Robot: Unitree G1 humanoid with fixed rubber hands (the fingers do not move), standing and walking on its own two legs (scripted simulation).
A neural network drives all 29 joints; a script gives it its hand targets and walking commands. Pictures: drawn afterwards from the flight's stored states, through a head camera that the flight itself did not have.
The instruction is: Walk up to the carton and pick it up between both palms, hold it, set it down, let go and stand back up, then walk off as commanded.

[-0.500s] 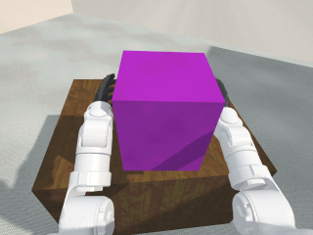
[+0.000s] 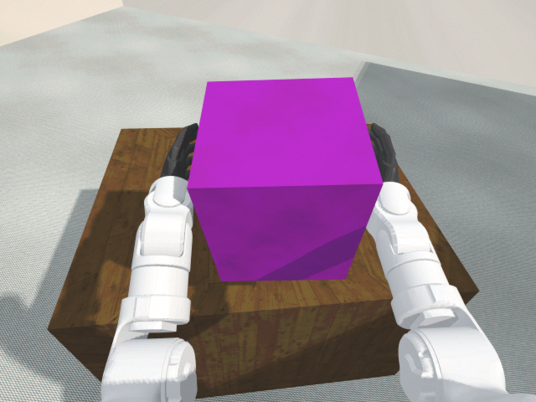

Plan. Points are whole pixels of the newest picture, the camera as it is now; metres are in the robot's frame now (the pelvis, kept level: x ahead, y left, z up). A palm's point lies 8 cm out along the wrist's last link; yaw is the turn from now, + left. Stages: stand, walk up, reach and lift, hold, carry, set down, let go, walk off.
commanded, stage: set down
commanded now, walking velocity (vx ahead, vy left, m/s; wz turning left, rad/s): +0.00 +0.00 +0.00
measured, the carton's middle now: (281, 188) +0.39 +0.00 +0.14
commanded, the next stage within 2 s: none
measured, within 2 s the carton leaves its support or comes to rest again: neither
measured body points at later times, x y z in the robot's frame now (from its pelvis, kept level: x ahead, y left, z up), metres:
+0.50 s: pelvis +0.02 +0.00 +0.00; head +0.01 +0.03 +0.45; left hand +0.41 +0.15 +0.13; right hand +0.41 -0.16 +0.14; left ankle +0.04 +0.10 -0.75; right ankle -0.02 -0.10 -0.75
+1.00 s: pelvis +0.03 -0.01 +0.00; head +0.04 +0.02 +0.45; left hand +0.43 +0.14 +0.09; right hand +0.42 -0.17 +0.09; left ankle +0.04 +0.10 -0.75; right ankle -0.02 -0.10 -0.75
